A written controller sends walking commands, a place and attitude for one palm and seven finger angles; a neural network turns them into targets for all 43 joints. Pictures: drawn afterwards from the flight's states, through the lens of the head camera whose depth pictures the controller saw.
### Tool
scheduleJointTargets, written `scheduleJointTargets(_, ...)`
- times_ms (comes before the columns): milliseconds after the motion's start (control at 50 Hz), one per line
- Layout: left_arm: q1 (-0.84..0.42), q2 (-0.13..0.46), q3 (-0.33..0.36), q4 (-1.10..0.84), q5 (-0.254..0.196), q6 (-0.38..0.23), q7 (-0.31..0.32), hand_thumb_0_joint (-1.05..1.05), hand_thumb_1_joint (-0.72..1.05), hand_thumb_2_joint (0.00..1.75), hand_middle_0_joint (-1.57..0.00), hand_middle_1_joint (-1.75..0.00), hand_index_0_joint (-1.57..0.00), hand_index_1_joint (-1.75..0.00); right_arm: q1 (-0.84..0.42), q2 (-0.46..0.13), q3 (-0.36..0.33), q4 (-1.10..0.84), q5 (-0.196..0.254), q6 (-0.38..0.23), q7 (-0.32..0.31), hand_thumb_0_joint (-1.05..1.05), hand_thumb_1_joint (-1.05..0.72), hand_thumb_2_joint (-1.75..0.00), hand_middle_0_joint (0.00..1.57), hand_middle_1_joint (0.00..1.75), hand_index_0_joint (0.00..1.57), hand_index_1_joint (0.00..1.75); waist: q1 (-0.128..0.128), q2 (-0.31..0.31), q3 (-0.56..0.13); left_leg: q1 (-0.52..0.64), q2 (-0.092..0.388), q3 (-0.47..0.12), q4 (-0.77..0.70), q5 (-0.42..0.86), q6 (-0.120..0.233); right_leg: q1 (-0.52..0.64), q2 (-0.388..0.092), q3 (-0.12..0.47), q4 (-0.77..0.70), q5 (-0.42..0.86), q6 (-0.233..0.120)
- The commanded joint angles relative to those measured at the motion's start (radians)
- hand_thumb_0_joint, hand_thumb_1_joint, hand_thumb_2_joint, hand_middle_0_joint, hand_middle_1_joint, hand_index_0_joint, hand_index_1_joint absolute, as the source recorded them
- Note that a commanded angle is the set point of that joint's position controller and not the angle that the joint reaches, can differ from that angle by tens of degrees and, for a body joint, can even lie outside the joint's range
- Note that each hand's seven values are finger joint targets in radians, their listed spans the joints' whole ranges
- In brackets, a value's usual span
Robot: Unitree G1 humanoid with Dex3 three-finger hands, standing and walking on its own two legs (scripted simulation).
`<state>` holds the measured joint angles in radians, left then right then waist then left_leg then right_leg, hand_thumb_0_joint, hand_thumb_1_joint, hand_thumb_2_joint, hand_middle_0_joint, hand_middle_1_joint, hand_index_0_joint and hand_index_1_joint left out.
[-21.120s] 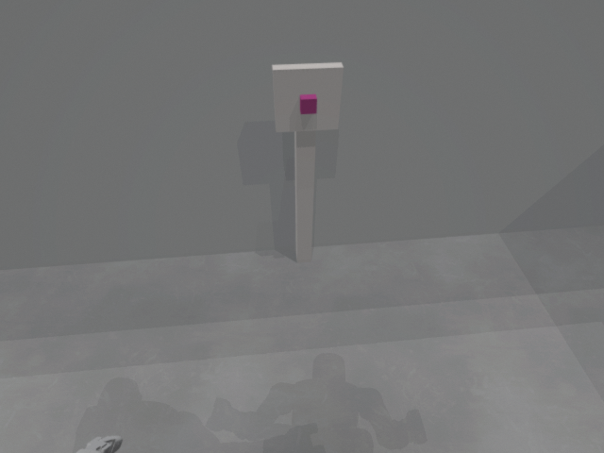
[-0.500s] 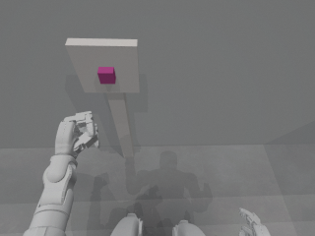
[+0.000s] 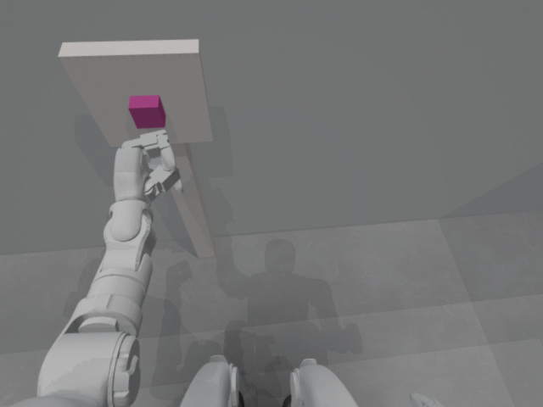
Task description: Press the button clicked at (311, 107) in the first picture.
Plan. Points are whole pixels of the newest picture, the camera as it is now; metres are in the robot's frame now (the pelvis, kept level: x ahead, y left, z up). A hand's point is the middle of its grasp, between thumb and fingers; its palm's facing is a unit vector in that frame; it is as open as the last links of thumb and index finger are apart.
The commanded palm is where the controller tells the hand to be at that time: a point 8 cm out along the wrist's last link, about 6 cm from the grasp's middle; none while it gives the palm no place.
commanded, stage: aim a knuckle at the button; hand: left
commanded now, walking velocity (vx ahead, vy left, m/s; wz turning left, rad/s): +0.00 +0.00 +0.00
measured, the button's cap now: (148, 110) +0.54 +0.18 +0.08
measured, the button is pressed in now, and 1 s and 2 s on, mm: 0 0 10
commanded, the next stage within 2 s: press the button with the knuckle in 0.90 s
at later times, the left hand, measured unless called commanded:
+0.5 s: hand (172, 170) +0.45 +0.14 +0.05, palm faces +0.06 -1.00 -0.02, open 3.1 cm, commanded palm +0.43 +0.19 +0.05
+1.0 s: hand (169, 169) +0.46 +0.15 +0.04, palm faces +0.06 -1.00 +0.00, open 3.1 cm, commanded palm +0.43 +0.19 +0.05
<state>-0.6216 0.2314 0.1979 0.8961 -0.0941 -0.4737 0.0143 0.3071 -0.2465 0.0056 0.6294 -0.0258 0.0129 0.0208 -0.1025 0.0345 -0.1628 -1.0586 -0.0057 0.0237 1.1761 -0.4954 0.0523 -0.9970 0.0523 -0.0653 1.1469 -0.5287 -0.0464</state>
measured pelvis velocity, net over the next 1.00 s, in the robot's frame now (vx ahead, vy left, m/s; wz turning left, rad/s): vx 0.01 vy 0.01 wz -0.01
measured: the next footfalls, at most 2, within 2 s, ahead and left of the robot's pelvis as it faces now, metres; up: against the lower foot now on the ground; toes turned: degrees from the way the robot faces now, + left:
none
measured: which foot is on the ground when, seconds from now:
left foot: down 0.00-1.00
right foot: down 0.00-1.00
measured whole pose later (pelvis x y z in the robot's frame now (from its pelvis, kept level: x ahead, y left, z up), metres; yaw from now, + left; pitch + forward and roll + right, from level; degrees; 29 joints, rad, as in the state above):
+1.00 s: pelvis +0.01 +0.01 +0.00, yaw -1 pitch +22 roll -3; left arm -0.61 0.23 0.22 0.93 -0.10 -0.53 -0.01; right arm 0.33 -0.24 0.00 0.62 -0.03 0.09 0.04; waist -0.10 0.03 -0.18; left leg -1.05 0.00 0.03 1.17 -0.51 0.06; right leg -0.98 0.06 -0.06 1.12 -0.53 -0.04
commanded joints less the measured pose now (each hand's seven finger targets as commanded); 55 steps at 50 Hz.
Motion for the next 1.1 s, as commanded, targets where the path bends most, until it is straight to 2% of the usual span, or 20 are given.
scheduleJointTargets(0, -0.444, 0.198, 0.080, -0.121, 0.019, -0.099, 0.020, 0.00, 0.90, 0.90, -1.30, -1.50, -1.30, -1.50, 0.115, -0.161, -0.058, -0.065, -0.006, -0.013, -0.007, 0.00, -0.90, -0.90, 0.20, 0.30, 0.20, 0.30, -0.027, -0.011, -0.443, 0.337, 0.011, -0.081, -0.113, 0.314, -0.027, 0.141, -0.007, 0.062, -0.142, 0.332, 0.025)
scheduleJointTargets(40, -0.436, 0.167, 0.060, -0.098, 0.024, -0.101, 0.015, 0.00, 0.90, 0.90, -1.30, -1.50, -1.30, -1.50, 0.120, -0.156, -0.057, -0.073, -0.006, -0.003, -0.002, 0.00, -0.90, -0.90, 0.20, 0.30, 0.20, 0.30, -0.026, 0.004, -0.436, 0.325, 0.007, -0.069, -0.116, 0.301, -0.024, 0.150, -0.007, 0.064, -0.147, 0.333, 0.026)
scheduleJointTargets(100, -0.370, 0.238, 0.123, -0.064, 0.024, -0.095, 0.007, 0.00, 0.90, 0.90, -1.30, -1.50, -1.30, -1.50, 0.135, -0.162, -0.056, -0.084, -0.007, 0.016, 0.003, 0.00, -0.90, -0.90, 0.20, 0.30, 0.20, 0.30, 0.006, 0.000, -0.456, 0.296, 0.003, -0.058, -0.122, 0.310, -0.023, 0.208, -0.007, 0.072, -0.148, 0.360, 0.023)
scheduleJointTargets(140, -0.350, 0.250, 0.133, -0.067, 0.017, -0.089, -0.002, 0.00, 0.90, 0.90, -1.30, -1.50, -1.30, -1.50, 0.137, -0.161, -0.054, -0.097, -0.003, 0.029, 0.001, 0.00, -0.90, -0.90, 0.20, 0.30, 0.20, 0.30, 0.005, -0.040, -0.445, 0.263, 0.001, -0.047, -0.126, 0.303, -0.017, 0.252, -0.007, 0.083, -0.161, 0.383, 0.027)
scheduleJointTargets(240, -0.365, 0.240, 0.121, -0.169, -0.009, -0.122, -0.032, 0.00, 0.90, 0.90, -1.30, -1.50, -1.30, -1.50, 0.133, -0.151, -0.055, -0.103, 0.004, 0.033, -0.005, 0.00, -0.90, -0.90, 0.20, 0.30, 0.20, 0.30, 0.000, -0.023, -0.460, 0.264, 0.000, -0.033, -0.130, 0.298, -0.012, 0.302, -0.010, 0.108, -0.182, 0.417, 0.034)
scheduleJointTargets(320, -0.431, 0.178, 0.046, -0.174, -0.014, -0.144, -0.059, 0.00, 0.90, 0.90, -1.30, -1.50, -1.30, -1.50, 0.134, -0.150, -0.059, -0.072, 0.008, 0.026, -0.009, 0.00, -0.90, -0.90, 0.20, 0.30, 0.20, 0.30, -0.040, 0.015, -0.406, 0.319, 0.008, -0.048, -0.130, 0.281, -0.015, 0.218, -0.008, 0.098, -0.195, 0.372, 0.032)
scheduleJointTargets(420, -0.430, 0.129, 0.010, -0.075, -0.017, -0.122, -0.067, 0.00, 0.90, 0.90, -1.30, -1.50, -1.30, -1.50, 0.136, -0.159, -0.062, -0.053, 0.009, 0.026, -0.007, 0.00, -0.90, -0.90, 0.20, 0.30, 0.20, 0.30, -0.055, 0.011, -0.355, 0.342, 0.009, -0.067, -0.131, 0.254, -0.017, 0.131, -0.006, 0.073, -0.198, 0.303, 0.028)
scheduleJointTargets(500, -0.446, 0.222, 0.094, -0.048, -0.007, -0.122, -0.040, 0.00, 0.90, 0.90, -1.30, -1.50, -1.30, -1.50, 0.128, -0.164, -0.056, -0.063, 0.003, 0.030, -0.010, 0.00, -0.90, -0.90, 0.20, 0.30, 0.20, 0.30, -0.027, 0.010, -0.386, 0.301, 0.001, -0.065, -0.123, 0.257, -0.015, 0.165, -0.009, 0.080, -0.179, 0.311, 0.026)
scheduleJointTargets(580, -0.426, 0.259, 0.129, -0.109, 0.003, -0.150, -0.019, 0.00, 0.90, 0.90, -1.30, -1.50, -1.30, -1.50, 0.116, -0.158, -0.053, -0.085, -0.003, 0.034, -0.004, 0.00, -0.90, -0.90, 0.20, 0.30, 0.20, 0.30, 0.000, 0.041, -0.478, 0.333, 0.002, -0.062, -0.111, 0.348, -0.020, 0.210, -0.007, 0.081, -0.143, 0.403, 0.024)
scheduleJointTargets(660, -0.402, 0.223, 0.090, -0.116, 0.011, -0.144, -0.030, 0.00, 0.90, 0.90, -1.30, -1.50, -1.30, -1.50, 0.119, -0.162, -0.057, -0.093, -0.002, 0.041, 0.003, 0.00, -0.90, -0.90, 0.20, 0.30, 0.20, 0.30, -0.017, 0.029, -0.468, 0.364, 0.009, -0.069, -0.113, 0.361, -0.022, 0.190, 0.000, 0.069, -0.145, 0.401, 0.024)
scheduleJointTargets(700, -0.408, 0.171, 0.045, -0.112, 0.005, -0.128, -0.043, 0.00, 0.90, 0.90, -1.30, -1.50, -1.30, -1.50, 0.117, -0.160, -0.061, -0.089, 0.004, 0.047, 0.002, 0.00, -0.90, -0.90, 0.20, 0.30, 0.20, 0.30, -0.032, 0.023, -0.454, 0.383, 0.014, -0.071, -0.116, 0.358, -0.024, 0.163, 0.001, 0.064, -0.155, 0.393, 0.026)
scheduleJointTargets(740, -0.384, 0.156, 0.042, -0.094, -0.009, -0.109, -0.054, 0.00, 0.90, 0.90, -1.30, -1.50, -1.30, -1.50, 0.122, -0.163, -0.062, -0.089, 0.008, 0.049, 0.002, 0.00, -0.90, -0.90, 0.20, 0.30, 0.20, 0.30, -0.028, 0.016, -0.428, 0.387, 0.014, -0.077, -0.124, 0.354, -0.025, 0.157, 0.004, 0.056, -0.164, 0.377, 0.022)
scheduleJointTargets(760, -0.419, 0.134, 0.018, -0.119, -0.016, -0.110, -0.059, 0.00, 0.90, 0.90, -1.30, -1.50, -1.30, -1.50, 0.122, -0.165, -0.062, -0.087, 0.008, 0.048, 0.001, 0.00, -0.90, -0.90, 0.20, 0.30, 0.20, 0.30, -0.044, 0.030, -0.439, 0.411, 0.016, -0.082, -0.121, 0.368, -0.025, 0.139, 0.004, 0.054, -0.161, 0.380, 0.021)
scheduleJointTargets(780, -0.410, 0.135, 0.024, -0.112, -0.018, -0.107, -0.059, 0.00, 0.90, 0.90, -1.30, -1.50, -1.30, -1.50, 0.122, -0.164, -0.063, -0.082, 0.010, 0.050, 0.000, 0.00, -0.90, -0.90, 0.20, 0.30, 0.20, 0.30, -0.031, 0.037, -0.427, 0.419, 0.018, -0.087, -0.127, 0.368, -0.029, 0.124, 0.004, 0.048, -0.162, 0.367, 0.019)
scheduleJointTargets(800, -0.425, 0.122, 0.017, -0.125, -0.023, -0.108, -0.057, 0.00, 0.90, 0.90, -1.30, -1.50, -1.30, -1.50, 0.121, -0.164, -0.064, -0.080, 0.008, 0.048, 0.000, 0.00, -0.90, -0.90, 0.20, 0.30, 0.20, 0.30, -0.039, 0.032, -0.432, 0.425, 0.018, -0.087, -0.124, 0.365, -0.028, 0.117, 0.003, 0.047, -0.163, 0.360, 0.021)
scheduleJointTargets(840, -0.396, 0.150, 0.050, -0.135, -0.026, -0.112, -0.046, 0.00, 0.90, 0.90, -1.30, -1.50, -1.30, -1.50, 0.124, -0.166, -0.065, -0.080, 0.005, 0.047, -0.001, 0.00, -0.90, -0.90, 0.20, 0.30, 0.20, 0.30, -0.025, 0.017, -0.437, 0.418, 0.017, -0.086, -0.126, 0.376, -0.028, 0.137, 0.004, 0.049, -0.163, 0.371, 0.020)
scheduleJointTargets(900, -0.380, 0.139, 0.038, -0.185, -0.014, -0.131, -0.028, 0.00, 0.90, 0.90, -1.30, -1.50, -1.30, -1.50, 0.123, -0.160, -0.066, -0.080, 0.001, 0.045, 0.004, 0.00, -0.90, -0.90, 0.20, 0.30, 0.20, 0.30, -0.012, 0.053, -0.468, 0.462, 0.021, -0.092, -0.128, 0.431, -0.036, 0.127, 0.004, 0.040, -0.147, 0.394, 0.016)
scheduleJointTargets(940, -0.337, 0.147, 0.048, -0.173, -0.007, -0.131, -0.018, 0.00, 0.90, 0.90, -1.30, -1.50, -1.30, -1.50, 0.120, -0.160, -0.065, -0.083, 0.001, 0.047, 0.009, 0.00, -0.90, -0.90, 0.20, 0.30, 0.20, 0.30, -0.005, 0.035, -0.445, 0.445, 0.020, -0.087, -0.129, 0.421, -0.035, 0.134, 0.007, 0.042, -0.153, 0.391, 0.016)
scheduleJointTargets(1000, -0.351, 0.162, 0.053, -0.131, 0.011, -0.120, -0.006, 0.00, 0.90, 0.90, -1.30, -1.50, -1.30, -1.50, 0.117, -0.161, -0.061, -0.083, 0.001, 0.055, 0.007, 0.00, -0.90, -0.90, 0.20, 0.30, 0.20, 0.30, -0.019, 0.012, -0.385, 0.397, 0.019, -0.088, -0.136, 0.371, -0.034, 0.117, 0.006, 0.041, -0.154, 0.360, 0.019)
scheduleJointTargets(1080, -0.473, 0.188, 0.068, -0.118, 0.019, -0.126, 0.005, 0.00, 0.90, 0.90, -1.30, -1.50, -1.30, -1.50, 0.120, -0.165, -0.061, -0.076, -0.002, 0.054, -0.001, 0.00, -0.90, -0.90, 0.20, 0.30, 0.20, 0.30, -0.036, 0.035, -0.393, 0.409, 0.019, -0.099, -0.138, 0.324, -0.035, 0.085, 0.004, 0.042, -0.156, 0.306, 0.018)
